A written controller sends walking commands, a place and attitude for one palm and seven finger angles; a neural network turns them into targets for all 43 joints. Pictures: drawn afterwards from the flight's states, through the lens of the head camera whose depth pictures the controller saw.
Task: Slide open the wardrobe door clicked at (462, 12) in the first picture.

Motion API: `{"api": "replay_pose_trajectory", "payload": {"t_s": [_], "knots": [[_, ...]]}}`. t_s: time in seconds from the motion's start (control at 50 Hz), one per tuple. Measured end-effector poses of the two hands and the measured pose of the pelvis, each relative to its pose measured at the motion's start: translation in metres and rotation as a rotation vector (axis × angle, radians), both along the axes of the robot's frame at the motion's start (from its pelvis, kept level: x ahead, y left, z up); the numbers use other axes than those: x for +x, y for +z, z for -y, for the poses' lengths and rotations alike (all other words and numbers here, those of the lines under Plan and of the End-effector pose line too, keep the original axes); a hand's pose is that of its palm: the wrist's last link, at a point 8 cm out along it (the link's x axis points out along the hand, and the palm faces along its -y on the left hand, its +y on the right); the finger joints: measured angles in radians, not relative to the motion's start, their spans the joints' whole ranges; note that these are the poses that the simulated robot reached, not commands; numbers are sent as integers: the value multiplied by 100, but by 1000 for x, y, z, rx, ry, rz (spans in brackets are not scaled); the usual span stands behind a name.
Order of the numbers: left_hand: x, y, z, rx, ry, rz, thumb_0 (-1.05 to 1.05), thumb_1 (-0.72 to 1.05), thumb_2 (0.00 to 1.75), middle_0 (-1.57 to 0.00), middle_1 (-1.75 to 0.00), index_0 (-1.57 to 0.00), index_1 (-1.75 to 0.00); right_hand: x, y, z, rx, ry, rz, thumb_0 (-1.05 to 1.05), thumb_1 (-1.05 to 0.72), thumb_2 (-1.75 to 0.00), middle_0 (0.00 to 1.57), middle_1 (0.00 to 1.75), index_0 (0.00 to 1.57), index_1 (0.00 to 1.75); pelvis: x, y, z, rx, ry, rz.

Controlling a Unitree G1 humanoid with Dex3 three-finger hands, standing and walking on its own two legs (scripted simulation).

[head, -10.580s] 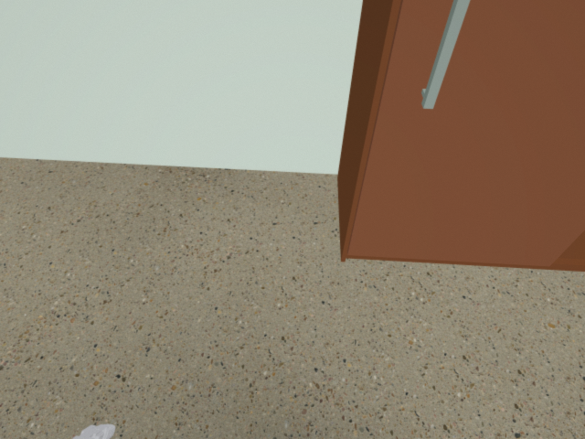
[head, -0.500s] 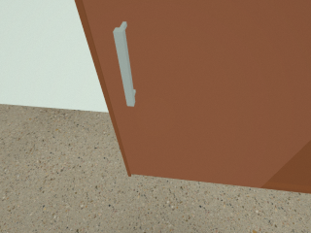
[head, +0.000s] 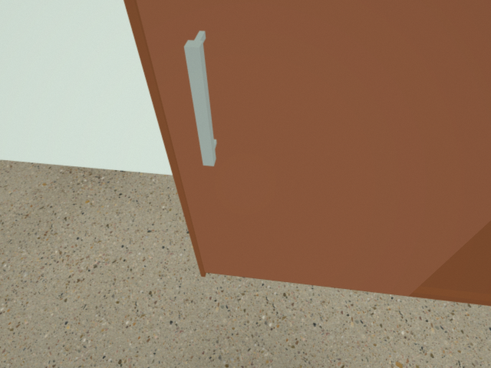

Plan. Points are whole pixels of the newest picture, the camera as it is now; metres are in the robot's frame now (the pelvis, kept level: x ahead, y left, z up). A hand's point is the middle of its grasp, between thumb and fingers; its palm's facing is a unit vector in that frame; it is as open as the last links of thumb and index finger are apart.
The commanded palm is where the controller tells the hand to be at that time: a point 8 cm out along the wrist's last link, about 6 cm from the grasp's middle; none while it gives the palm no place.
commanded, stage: look again from close up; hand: left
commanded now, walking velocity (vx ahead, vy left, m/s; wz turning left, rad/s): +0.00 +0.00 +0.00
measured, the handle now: (205, 105) +0.55 +0.12 +0.14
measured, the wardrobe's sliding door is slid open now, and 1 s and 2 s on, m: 0.00 0.00 0.00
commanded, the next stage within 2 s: shuffle to correct the standing spot in 0.18 s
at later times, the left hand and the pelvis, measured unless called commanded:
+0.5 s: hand out of the picture +0.02 +0.18 -0.18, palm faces +0.05 -0.98 -0.19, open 7.3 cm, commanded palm none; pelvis +0.02 +0.00 -0.01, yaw -1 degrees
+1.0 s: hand out of the picture +0.07 +0.19 -0.18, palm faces +0.06 -0.98 -0.19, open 7.3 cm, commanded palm none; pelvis +0.08 +0.02 +0.00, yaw +0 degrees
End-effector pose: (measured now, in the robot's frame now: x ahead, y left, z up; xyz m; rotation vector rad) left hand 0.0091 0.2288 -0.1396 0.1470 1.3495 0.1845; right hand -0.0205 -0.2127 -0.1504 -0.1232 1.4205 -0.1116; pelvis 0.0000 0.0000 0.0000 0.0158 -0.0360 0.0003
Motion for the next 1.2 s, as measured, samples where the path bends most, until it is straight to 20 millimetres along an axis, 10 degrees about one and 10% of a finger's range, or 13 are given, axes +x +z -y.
{"api": "replay_pose_trajectory", "payload": {"t_s": [0.42,0.68,0.9,1.2], "knots": [[3,-4,-3,0,10,-11,0,91,90,-20,-30,-20,-30,15,-2,2,-11,13,8,0,-91,-90,19,30,20,30,9,-3,-1,-3,-9,-7],[22,-18,5,-53,24,-53,1,91,90,-20,-30,-20,-30,0,-8,-26,19,-57,-99,0,-91,-90,19,30,20,30,50,-14,-9,-14,-17,-23],[43,-21,1,-69,51,-104,1,92,90,-20,-30,-20,-30,76,0,-36,-28,-16,-26,2,-92,-90,20,30,20,30,75,-8,-23,-14,0,-23],[86,-4,-13,35,-31,29,1,92,90,-20,-30,-20,-30,98,-3,5,-50,-40,69,2,-93,-90,20,30,20,30,57,-6,-8,-1,-12,-38]]}}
